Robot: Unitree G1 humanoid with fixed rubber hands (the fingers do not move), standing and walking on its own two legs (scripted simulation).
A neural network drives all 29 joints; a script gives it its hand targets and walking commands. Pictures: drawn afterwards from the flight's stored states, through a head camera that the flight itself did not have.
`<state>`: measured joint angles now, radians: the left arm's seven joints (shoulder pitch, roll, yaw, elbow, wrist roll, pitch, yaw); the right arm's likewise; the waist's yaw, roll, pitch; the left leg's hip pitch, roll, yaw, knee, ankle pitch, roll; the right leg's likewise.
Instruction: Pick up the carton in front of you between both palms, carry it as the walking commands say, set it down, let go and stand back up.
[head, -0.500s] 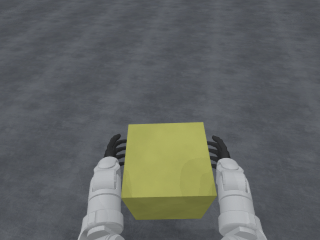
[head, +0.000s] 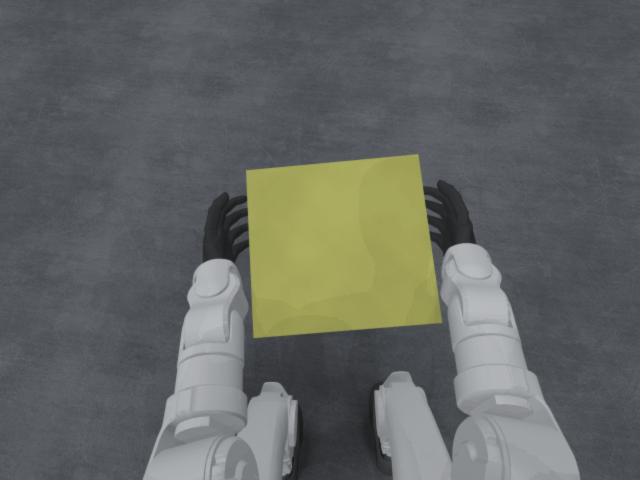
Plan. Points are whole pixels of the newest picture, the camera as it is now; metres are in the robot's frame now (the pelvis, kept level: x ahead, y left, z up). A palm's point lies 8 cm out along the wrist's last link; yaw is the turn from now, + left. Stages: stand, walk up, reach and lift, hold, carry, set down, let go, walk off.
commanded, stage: set down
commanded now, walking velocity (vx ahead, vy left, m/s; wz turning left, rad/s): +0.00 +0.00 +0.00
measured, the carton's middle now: (338, 259) +0.42 -0.01 -0.15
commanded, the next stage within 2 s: none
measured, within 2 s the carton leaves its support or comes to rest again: rests again in 1.52 s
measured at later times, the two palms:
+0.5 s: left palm (249, 265) +0.43 +0.14 -0.22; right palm (423, 247) +0.46 -0.16 -0.23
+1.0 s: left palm (267, 274) +0.46 +0.13 -0.38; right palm (406, 253) +0.49 -0.16 -0.39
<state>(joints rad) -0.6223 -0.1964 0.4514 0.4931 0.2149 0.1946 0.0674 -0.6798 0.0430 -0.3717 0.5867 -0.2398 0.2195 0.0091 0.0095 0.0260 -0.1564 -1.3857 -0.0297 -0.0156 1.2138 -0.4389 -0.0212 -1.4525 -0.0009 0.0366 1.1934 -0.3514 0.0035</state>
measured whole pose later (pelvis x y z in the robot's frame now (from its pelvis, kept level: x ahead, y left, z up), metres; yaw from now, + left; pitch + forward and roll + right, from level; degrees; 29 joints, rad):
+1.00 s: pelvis -0.04 -0.01 -0.24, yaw +4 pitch +46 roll +5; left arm -1.16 -0.02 0.48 0.68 0.07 0.21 0.17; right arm -1.31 -0.24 -0.23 0.90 -0.11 0.24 -0.04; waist 0.00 0.04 0.10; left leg -2.25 -0.07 -0.01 2.02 -0.58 -0.07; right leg -2.34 0.01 0.06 2.00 -0.46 0.00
